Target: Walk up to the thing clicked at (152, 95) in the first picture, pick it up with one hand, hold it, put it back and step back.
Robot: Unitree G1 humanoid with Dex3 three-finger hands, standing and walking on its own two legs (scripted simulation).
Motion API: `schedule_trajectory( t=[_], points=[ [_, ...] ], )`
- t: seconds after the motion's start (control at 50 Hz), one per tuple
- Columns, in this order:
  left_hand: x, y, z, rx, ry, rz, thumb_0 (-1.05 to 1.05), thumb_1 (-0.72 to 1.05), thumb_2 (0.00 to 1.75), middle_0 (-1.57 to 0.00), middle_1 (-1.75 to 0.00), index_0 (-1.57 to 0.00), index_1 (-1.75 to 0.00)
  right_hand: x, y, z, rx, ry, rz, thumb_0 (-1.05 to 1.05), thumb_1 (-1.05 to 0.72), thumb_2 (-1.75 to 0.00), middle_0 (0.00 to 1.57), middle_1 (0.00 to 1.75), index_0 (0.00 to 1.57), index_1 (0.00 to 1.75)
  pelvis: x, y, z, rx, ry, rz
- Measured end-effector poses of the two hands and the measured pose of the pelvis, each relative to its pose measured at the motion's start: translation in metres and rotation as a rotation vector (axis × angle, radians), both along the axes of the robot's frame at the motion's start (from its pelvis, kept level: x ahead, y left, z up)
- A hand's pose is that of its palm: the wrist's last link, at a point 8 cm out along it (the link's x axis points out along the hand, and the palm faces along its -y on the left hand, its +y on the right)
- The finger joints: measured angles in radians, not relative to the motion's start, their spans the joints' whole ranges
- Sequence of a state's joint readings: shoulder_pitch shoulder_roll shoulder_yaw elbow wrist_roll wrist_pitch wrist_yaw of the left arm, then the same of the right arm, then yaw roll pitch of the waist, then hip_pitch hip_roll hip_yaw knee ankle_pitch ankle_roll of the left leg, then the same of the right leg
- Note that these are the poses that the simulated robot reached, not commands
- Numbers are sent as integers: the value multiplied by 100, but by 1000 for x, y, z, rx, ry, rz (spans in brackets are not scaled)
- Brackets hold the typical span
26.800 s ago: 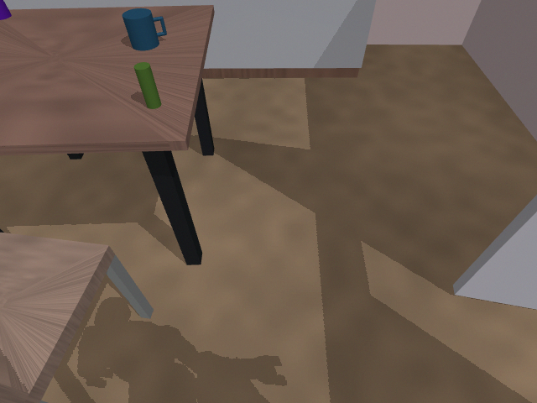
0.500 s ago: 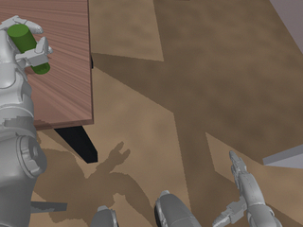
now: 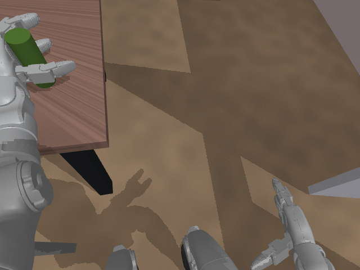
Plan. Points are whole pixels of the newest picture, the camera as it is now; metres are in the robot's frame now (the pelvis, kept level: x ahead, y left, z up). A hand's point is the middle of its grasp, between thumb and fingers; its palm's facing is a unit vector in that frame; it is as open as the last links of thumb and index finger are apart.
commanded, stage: withdraw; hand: left
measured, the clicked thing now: (33, 61) +0.55 +0.19 +0.10
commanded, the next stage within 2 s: rise in 0.42 s
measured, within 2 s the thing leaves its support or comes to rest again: neither
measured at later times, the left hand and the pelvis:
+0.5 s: hand out of the picture +0.55 +0.23 +0.20, palm faces +0.17 -0.98 -0.02, open 17.4 cm; pelvis +0.02 +0.00 +0.02, yaw +0 degrees
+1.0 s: hand out of the picture +0.46 +0.33 +0.19, palm faces +0.36 -0.87 -0.33, open 17.6 cm; pelvis +0.03 +0.01 +0.05, yaw +1 degrees
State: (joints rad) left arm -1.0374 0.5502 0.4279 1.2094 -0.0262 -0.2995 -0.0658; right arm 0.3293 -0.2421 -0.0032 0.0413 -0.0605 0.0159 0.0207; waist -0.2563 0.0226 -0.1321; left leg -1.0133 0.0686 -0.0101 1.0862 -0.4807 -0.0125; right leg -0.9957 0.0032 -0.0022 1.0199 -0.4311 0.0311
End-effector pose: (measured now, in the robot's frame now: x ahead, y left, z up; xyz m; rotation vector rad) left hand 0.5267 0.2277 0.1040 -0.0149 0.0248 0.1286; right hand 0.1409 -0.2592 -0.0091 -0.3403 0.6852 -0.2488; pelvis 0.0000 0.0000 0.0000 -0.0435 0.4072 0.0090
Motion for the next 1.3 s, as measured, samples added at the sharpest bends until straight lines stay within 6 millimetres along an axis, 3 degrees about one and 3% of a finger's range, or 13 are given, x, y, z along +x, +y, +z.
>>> schedule_trajectory(
  t=[0.2, 0.34, 0.54, 0.76, 0.88, 0.96, 1.14, 1.3],
  points=[
    [0, 6, 4, 6, -10, 9, -1, -38, 16, -32, -21, -31, -22, 4, 1, 3, 5, -3, -2, -1, 51, -6, 6, 6, 6, 5, 4, 2, 2, 1, -6, -3],
    [0, 28, 39, 9, -56, 45, -1, -47, 8, -15, -10, -14, -11, 8, 2, 11, 16, -7, -8, -1, 51, -6, 6, 6, 6, 5, 9, 2, 10, 3, -32, -1],
    [-5, 61, 107, 40, -43, 45, -1, -53, 2, -7, -4, -7, -4, 13, 10, 5, 84, 24, -9, -1, 52, -5, 6, 6, 6, 5, 16, 3, 26, 1, -81, 4],
    [-27, 111, 125, 181, 89, 212, -1, -56, 5, -7, -6, -7, -6, 12, -2, 17, 102, 51, -29, -1, 57, -5, 6, 6, 6, 6, 21, 6, 41, 16, -119, -5],
    [-60, 142, 115, 237, 129, 283, -1, -58, 6, -7, -5, -6, -7, 14, 1, 12, 128, 104, -9, -1, 55, -6, 5, 6, 5, 6, 28, 6, 47, 15, -134, 0],
    [-90, 143, 106, 298, 124, 278, -1, -59, 7, -8, -5, -5, -7, 22, 10, 4, 166, 123, 16, -1, 53, -7, 5, 6, 5, 6, 32, 8, 49, 12, -158, 8],
    [-184, 101, 98, 379, -1, 205, -1, -59, 6, -8, -5, -6, -7, 46, 17, -1, 206, 66, 19, -1, 51, -7, 6, 6, 6, 6, 36, 9, 53, 23, -240, 24],
    [-268, 83, 126, 433, -133, 249, -1, -57, 4, -8, -5, -7, -6, 45, 8, -1, 194, 59, 0, -1, 51, -7, 6, 6, 6, 6, 31, 2, 54, 40, -301, 36]
  ],
)
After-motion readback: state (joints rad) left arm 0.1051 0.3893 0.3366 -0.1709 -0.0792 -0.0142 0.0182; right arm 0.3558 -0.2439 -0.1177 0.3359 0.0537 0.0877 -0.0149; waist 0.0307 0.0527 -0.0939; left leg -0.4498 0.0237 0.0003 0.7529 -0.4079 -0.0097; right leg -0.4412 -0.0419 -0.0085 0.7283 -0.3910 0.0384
